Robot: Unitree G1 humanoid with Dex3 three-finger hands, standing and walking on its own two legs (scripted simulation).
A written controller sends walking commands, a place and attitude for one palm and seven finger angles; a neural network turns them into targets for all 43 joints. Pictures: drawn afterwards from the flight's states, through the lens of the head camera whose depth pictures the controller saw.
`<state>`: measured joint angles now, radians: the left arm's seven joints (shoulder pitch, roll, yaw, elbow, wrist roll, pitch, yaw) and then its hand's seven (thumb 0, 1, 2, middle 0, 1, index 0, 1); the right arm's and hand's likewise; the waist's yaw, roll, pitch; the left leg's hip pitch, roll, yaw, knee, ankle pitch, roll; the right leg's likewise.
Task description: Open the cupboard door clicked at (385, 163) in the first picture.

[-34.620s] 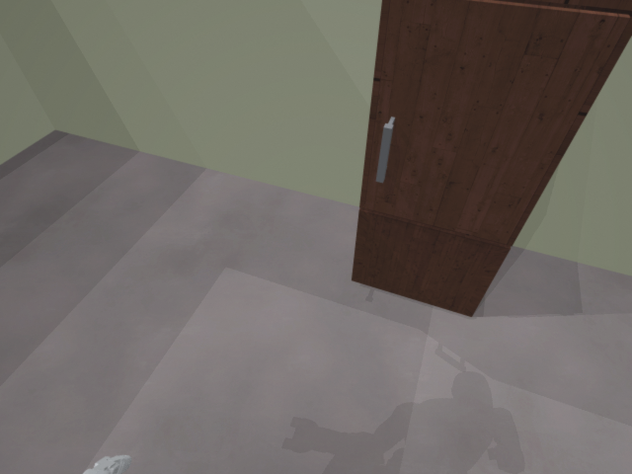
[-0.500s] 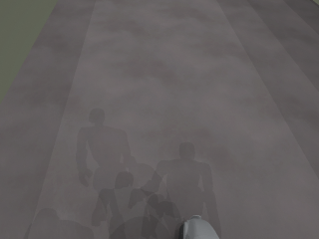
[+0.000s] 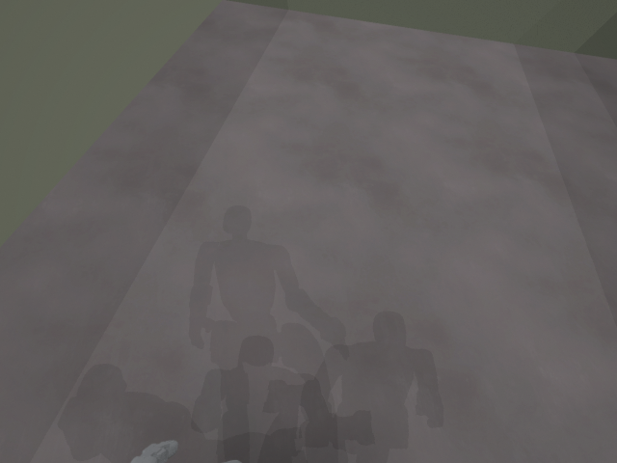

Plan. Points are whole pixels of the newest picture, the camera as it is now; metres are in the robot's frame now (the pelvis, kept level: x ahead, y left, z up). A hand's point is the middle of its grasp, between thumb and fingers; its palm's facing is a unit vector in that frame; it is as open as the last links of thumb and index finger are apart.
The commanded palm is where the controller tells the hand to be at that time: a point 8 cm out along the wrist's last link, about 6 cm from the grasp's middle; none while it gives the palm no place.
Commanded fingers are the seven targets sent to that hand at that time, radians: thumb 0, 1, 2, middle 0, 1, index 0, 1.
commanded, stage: turn to face it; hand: left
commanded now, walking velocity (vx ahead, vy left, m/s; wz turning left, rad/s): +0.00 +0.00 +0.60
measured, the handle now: out of the picture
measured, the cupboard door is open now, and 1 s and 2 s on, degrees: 42 42 42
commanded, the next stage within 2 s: none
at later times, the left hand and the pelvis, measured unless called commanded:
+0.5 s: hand out of the picture +0.05 +0.12 -0.12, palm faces +0.28 -0.91 -0.31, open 7.4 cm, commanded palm none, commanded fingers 0.00 0.90 0.90 -0.20 -0.30 -0.20 -0.30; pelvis +0.05 -0.09 +0.03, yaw +18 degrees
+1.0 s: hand out of the picture +0.04 +0.13 -0.13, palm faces +0.57 -0.77 -0.29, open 7.4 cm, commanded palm none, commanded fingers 0.00 0.90 0.90 -0.20 -0.30 -0.20 -0.30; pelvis +0.08 -0.12 +0.02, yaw +35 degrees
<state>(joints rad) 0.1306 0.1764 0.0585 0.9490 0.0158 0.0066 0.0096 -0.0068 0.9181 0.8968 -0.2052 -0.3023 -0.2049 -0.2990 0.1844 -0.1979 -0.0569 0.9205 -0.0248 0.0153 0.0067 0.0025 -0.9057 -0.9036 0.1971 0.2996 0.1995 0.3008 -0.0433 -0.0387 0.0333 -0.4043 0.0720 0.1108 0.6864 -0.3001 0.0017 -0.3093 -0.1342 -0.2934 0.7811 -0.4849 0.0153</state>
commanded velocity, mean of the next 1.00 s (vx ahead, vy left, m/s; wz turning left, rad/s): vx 0.00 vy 0.00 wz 0.60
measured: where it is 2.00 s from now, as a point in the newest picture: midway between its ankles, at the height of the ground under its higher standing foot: outside the picture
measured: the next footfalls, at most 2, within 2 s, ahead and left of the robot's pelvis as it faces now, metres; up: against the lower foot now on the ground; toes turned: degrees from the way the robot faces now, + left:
right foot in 0.30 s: +0.07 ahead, -0.17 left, +0.00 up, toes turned +7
left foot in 0.72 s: +0.05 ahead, +0.03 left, +0.00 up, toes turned +33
